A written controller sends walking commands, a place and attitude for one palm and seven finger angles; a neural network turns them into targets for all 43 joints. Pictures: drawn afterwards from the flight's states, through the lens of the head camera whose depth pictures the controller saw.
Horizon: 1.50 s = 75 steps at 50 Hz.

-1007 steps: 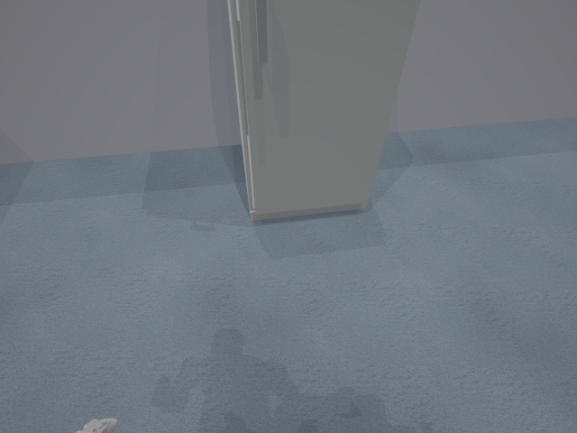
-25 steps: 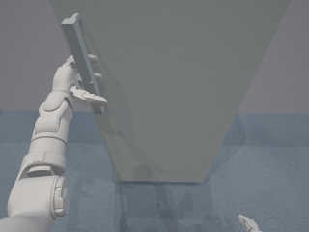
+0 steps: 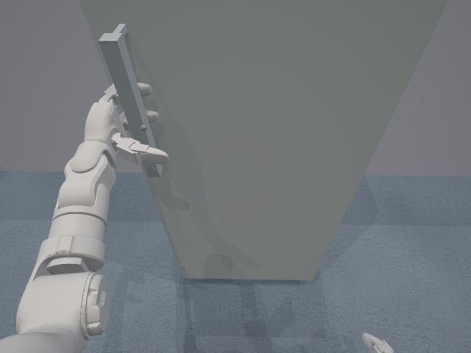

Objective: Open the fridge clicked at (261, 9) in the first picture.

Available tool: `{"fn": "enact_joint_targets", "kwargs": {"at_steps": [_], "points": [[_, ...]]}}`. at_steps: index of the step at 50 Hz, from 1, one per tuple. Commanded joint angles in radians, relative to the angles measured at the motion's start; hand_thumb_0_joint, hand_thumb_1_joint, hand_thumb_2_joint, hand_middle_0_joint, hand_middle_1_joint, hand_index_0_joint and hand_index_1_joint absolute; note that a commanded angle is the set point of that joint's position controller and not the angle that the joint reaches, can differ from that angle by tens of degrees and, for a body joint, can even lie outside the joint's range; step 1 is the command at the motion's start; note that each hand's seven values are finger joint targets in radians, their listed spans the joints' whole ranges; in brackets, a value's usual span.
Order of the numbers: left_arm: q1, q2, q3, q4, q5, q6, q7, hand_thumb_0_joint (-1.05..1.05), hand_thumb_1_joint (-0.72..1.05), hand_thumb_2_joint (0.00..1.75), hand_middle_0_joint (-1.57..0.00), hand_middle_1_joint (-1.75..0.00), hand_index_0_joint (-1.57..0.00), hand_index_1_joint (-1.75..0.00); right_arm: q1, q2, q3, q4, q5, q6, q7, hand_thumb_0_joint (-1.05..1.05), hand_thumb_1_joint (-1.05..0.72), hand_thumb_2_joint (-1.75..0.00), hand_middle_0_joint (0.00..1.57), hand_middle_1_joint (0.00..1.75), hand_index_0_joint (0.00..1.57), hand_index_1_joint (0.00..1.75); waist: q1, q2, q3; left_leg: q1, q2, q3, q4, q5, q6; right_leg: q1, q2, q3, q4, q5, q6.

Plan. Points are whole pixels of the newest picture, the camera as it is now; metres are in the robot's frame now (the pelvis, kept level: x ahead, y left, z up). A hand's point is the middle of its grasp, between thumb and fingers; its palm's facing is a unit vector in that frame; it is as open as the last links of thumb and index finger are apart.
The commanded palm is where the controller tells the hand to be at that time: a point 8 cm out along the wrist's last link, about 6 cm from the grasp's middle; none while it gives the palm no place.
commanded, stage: grip the handle and tug to test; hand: left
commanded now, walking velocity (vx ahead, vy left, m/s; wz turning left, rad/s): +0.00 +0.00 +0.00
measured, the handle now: (140, 111) +0.49 +0.19 +0.17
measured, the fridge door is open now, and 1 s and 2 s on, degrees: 0 0 11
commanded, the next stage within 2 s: pull the door a little, standing still in 1.42 s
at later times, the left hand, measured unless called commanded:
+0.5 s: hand (144, 127) +0.43 +0.17 +0.18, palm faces +0.05 -1.00 -0.01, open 9.0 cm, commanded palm +0.39 +0.21 +0.18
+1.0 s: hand (143, 127) +0.43 +0.17 +0.18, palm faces +0.05 -1.00 -0.01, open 6.2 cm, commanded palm +0.40 +0.22 +0.18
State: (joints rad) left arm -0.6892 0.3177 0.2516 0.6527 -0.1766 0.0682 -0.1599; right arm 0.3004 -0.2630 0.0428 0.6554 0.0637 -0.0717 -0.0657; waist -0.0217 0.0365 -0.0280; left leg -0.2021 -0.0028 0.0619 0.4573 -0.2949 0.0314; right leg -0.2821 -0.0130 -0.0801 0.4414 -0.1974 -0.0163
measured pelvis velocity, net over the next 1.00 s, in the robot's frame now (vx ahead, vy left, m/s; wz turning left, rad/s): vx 0.01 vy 0.00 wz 0.01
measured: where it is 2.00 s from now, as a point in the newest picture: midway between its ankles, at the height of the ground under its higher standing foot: outside the picture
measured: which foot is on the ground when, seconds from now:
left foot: down 0.00-1.00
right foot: down 0.00-1.00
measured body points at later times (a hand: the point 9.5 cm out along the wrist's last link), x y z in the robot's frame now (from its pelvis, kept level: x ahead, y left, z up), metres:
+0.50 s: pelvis +0.01 +0.00 +0.00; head +0.02 -0.02 +0.45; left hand +0.42 +0.22 +0.18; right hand +0.14 -0.24 -0.11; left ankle -0.04 +0.09 -0.74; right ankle +0.02 -0.11 -0.74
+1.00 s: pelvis +0.01 +0.00 +0.00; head +0.01 -0.01 +0.45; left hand +0.42 +0.22 +0.18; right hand +0.14 -0.24 -0.11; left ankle -0.04 +0.09 -0.74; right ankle +0.02 -0.11 -0.74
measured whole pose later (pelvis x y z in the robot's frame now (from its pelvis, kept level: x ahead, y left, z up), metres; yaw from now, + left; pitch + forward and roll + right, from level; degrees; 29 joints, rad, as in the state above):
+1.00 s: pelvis +0.01 +0.00 +0.00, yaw +1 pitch +2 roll -1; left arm -0.68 0.30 0.23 0.61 -0.17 0.11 -0.13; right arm 0.26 -0.26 0.05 0.65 0.06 -0.05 -0.07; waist -0.01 0.04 -0.03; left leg -0.19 0.00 0.05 0.46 -0.30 0.03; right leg -0.27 -0.02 -0.09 0.44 -0.21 -0.02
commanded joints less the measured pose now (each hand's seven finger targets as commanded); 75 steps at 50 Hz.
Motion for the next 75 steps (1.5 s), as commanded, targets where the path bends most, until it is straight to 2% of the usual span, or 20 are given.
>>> {"fn": "enact_joint_targets", "kwargs": {"at_steps": [1,6,7,11,13,19,23,30,33,36,43,45,48,51,54,59,63,67,70,75], "points": [[-0.515,0.182,0.010,-0.242,-0.008,-0.051,-0.005,0.00,-0.45,0.32,-0.30,-1.21,-0.30,-1.21,-0.056,-0.130,-0.041,-0.132,0.003,-0.042,-0.019,0.00,-0.90,-0.90,0.20,0.30,0.20,0.30,-0.010,-0.007,-0.300,0.062,0.009,-0.072,-0.050,0.323,-0.001,0.149,0.014,0.040,-0.010,0.269,-0.027],[-0.517,0.135,-0.023,-0.289,-0.012,-0.058,0.000,0.00,-0.22,0.42,-0.33,-1.24,-0.33,-1.24,-0.060,-0.124,-0.044,-0.134,0.000,-0.045,-0.012,0.00,-0.90,-0.90,0.20,0.30,0.20,0.30,-0.009,-0.004,-0.346,0.111,0.012,-0.079,-0.035,0.407,-0.011,0.149,0.017,0.034,-0.001,0.315,-0.027],[-0.485,0.164,0.008,-0.283,-0.012,-0.057,0.003,0.00,-0.17,0.44,-0.33,-1.25,-0.33,-1.25,-0.060,-0.125,-0.047,-0.132,0.000,-0.043,-0.012,0.00,-0.90,-0.90,0.20,0.30,0.20,0.30,0.001,-0.009,-0.355,0.108,0.013,-0.078,-0.033,0.413,-0.012,0.157,0.018,0.036,0.001,0.320,-0.028],[-0.501,0.127,-0.028,-0.276,-0.013,-0.054,0.000,0.00,0.01,0.52,-0.35,-1.27,-0.35,-1.27,-0.070,-0.124,-0.043,-0.132,0.001,-0.041,-0.012,0.00,-0.90,-0.90,0.20,0.30,0.20,0.30,-0.008,-0.027,-0.326,0.099,0.012,-0.078,-0.035,0.403,-0.008,0.153,0.018,0.033,0.001,0.322,-0.027],[-0.500,0.151,-0.015,-0.284,-0.007,-0.056,0.001,0.00,0.11,0.56,-0.36,-1.29,-0.36,-1.29,-0.069,-0.128,-0.043,-0.132,-0.001,-0.036,-0.012,0.00,-0.90,-0.90,0.20,0.30,0.20,0.30,-0.004,-0.013,-0.333,0.103,0.011,-0.079,-0.032,0.422,-0.009,0.159,0.017,0.033,0.002,0.328,-0.029],[-0.482,0.095,-0.052,-0.373,-0.014,-0.059,-0.001,0.00,0.39,0.68,-0.40,-1.33,-0.40,-1.33,-0.081,-0.116,-0.047,-0.139,-0.002,-0.039,-0.003,0.00,-0.90,-0.90,0.20,0.30,0.20,0.30,0.002,0.034,-0.391,0.166,0.016,-0.082,-0.011,0.559,-0.021,0.166,0.018,0.032,0.013,0.392,-0.028],[-0.448,0.119,-0.028,-0.346,-0.020,-0.049,-0.002,0.00,0.57,0.76,-0.42,-1.35,-0.42,-1.35,-0.082,-0.124,-0.048,-0.135,-0.003,-0.031,-0.004,0.00,-0.90,-0.90,0.20,0.30,0.20,0.30,0.003,-0.058,-0.348,0.124,0.016,-0.077,-0.023,0.504,-0.011,0.184,0.020,0.028,0.006,0.390,-0.025],[-0.483,0.123,-0.033,-0.348,-0.010,-0.029,-0.003,0.00,0.90,0.90,-0.45,-1.40,-0.45,-1.40,-0.091,-0.119,-0.044,-0.132,-0.001,-0.028,-0.008,0.00,-0.90,-0.90,0.20,0.30,0.20,0.30,-0.003,0.013,-0.336,0.122,0.009,-0.074,-0.025,0.462,-0.010,0.170,0.016,0.033,0.002,0.368,-0.029],[-0.459,0.127,-0.029,-0.325,-0.008,-0.023,0.000,0.00,0.90,0.90,-0.45,-1.40,-0.45,-1.40,-0.085,-0.122,-0.045,-0.130,-0.002,-0.025,-0.010,0.00,-0.90,-0.90,0.20,0.30,0.20,0.30,-0.001,-0.027,-0.335,0.117,0.012,-0.078,-0.023,0.469,-0.010,0.169,0.018,0.027,0.003,0.364,-0.027],[-0.502,0.097,-0.055,-0.339,-0.008,-0.023,0.001,0.00,0.90,0.90,-0.45,-1.40,-0.45,-1.40,-0.085,-0.117,-0.044,-0.130,-0.003,-0.027,-0.010,0.00,-0.90,-0.90,0.20,0.30,0.20,0.30,-0.011,-0.014,-0.343,0.124,0.009,-0.081,-0.022,0.474,-0.010,0.164,0.017,0.028,0.007,0.373,-0.027],[-0.470,0.151,-0.014,-0.321,-0.003,-0.033,0.000,0.00,0.90,0.90,-0.45,-1.40,-0.45,-1.40,-0.088,-0.122,-0.042,-0.135,-0.005,-0.021,-0.011,0.00,-0.90,-0.90,0.20,0.30,0.20,0.30,0.008,-0.013,-0.358,0.104,0.005,-0.075,-0.026,0.449,-0.008,0.193,0.014,0.031,0.009,0.366,-0.030],[-0.498,0.126,-0.035,-0.330,-0.007,-0.036,-0.004,0.00,0.90,0.90,-0.45,-1.40,-0.45,-1.40,-0.093,-0.117,-0.040,-0.134,-0.003,-0.025,-0.011,0.00,-0.90,-0.90,0.20,0.30,0.20,0.30,-0.001,0.012,-0.347,0.114,0.006,-0.079,-0.026,0.448,-0.011,0.173,0.015,0.032,0.005,0.357,-0.030],[-0.480,0.151,-0.021,-0.274,-0.003,-0.034,-0.004,0.00,0.90,0.90,-0.45,-1.40,-0.45,-1.40,-0.088,-0.125,-0.039,-0.131,-0.002,-0.020,-0.015,0.00,-0.90,-0.90,0.20,0.30,0.20,0.30,-0.002,-0.037,-0.311,0.083,0.008,-0.079,-0.032,0.398,-0.006,0.167,0.016,0.029,-0.001,0.322,-0.029],[-0.493,0.157,-0.014,-0.274,-0.005,-0.037,-0.006,0.00,0.90,0.90,-0.45,-1.40,-0.45,-1.40,-0.090,-0.124,-0.037,-0.135,-0.001,-0.023,-0.018,0.00,-0.90,-0.90,0.20,0.30,0.20,0.30,-0.001,-0.029,-0.313,0.070,0.004,-0.076,-0.038,0.373,-0.001,0.176,0.013,0.035,0.001,0.320,-0.030],[-0.491,0.107,-0.053,-0.296,-0.007,-0.039,-0.009,0.00,0.90,0.90,-0.45,-1.40,-0.45,-1.40,-0.096,-0.117,-0.036,-0.140,0.001,-0.025,-0.014,0.00,-0.90,-0.90,0.20,0.30,0.20,0.30,-0.004,0.028,-0.323,0.102,0.006,-0.077,-0.031,0.404,-0.008,0.156,0.013,0.032,0.000,0.320,-0.031],[-0.416,0.120,-0.030,-0.353,-0.013,-0.046,-0.008,0.00,0.90,0.90,-0.45,-1.40,-0.45,-1.40,-0.096,-0.120,-0.044,-0.150,-0.002,-0.030,-0.007,0.00,-0.90,-0.90,0.20,0.30,0.20,0.30,0.015,-0.018,-0.372,0.113,0.012,-0.079,-0.028,0.458,-0.012,0.193,0.016,0.030,0.009,0.356,-0.030],[-0.370,0.090,-0.052,-0.373,-0.015,-0.036,-0.010,0.00,0.90,0.90,-0.45,-1.40,-0.45,-1.40,-0.106,-0.121,-0.046,-0.157,0.000,-0.029,-0.004,0.00,-0.90,-0.90,0.20,0.30,0.20,0.30,0.018,-0.034,-0.342,0.110,0.014,-0.076,-0.032,0.463,-0.011,0.191,0.018,0.027,0.007,0.356,-0.029],[-0.330,0.088,-0.046,-0.455,-0.017,-0.019,-0.011,0.00,0.90,0.90,-0.45,-1.40,-0.45,-1.40,-0.118,-0.115,-0.045,-0.167,0.000,-0.028,0.001,0.00,-0.90,-0.90,0.20,0.30,0.20,0.30,0.029,0.016,-0.355,0.129,0.015,-0.072,-0.029,0.514,-0.017,0.203,0.016,0.031,0.010,0.387,-0.031],[-0.222,0.115,-0.005,-0.508,-0.024,-0.001,-0.010,0.00,0.90,0.90,-0.45,-1.40,-0.45,-1.40,-0.124,-0.115,-0.049,-0.177,-0.002,-0.023,0.006,0.00,-0.90,-0.90,0.20,0.30,0.20,0.30,0.050,-0.012,-0.381,0.138,0.021,-0.070,-0.022,0.600,-0.023,0.242,0.016,0.029,0.018,0.446,-0.028],[-0.174,0.056,-0.050,-0.624,-0.029,0.028,-0.005,0.00,0.90,0.90,-0.45,-1.40,-0.45,-1.40,-0.138,-0.105,-0.051,-0.185,-0.003,-0.022,0.015,0.00,-0.90,-0.90,0.20,0.30,0.20,0.30,0.044,0.010,-0.378,0.185,0.029,-0.070,-0.010,0.707,-0.036,0.228,0.018,0.023,0.021,0.490,-0.022]]}}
